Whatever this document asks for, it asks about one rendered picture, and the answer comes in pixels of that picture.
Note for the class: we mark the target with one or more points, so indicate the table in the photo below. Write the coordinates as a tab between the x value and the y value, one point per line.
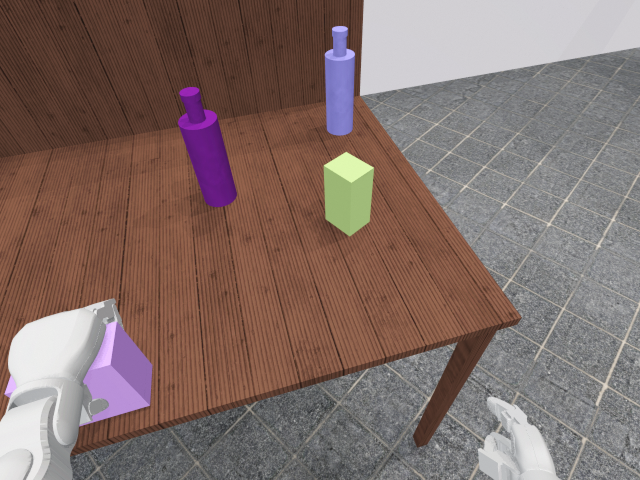
235	304

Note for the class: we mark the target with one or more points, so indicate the robot left hand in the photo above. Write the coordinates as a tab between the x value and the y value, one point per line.
63	345

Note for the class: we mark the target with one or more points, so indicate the left robot forearm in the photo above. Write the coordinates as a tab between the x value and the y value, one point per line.
40	429

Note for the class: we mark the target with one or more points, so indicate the sponge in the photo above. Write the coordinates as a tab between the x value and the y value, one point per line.
120	374

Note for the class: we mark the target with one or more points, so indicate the robot right hand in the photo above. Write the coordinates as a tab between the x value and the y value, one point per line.
504	459

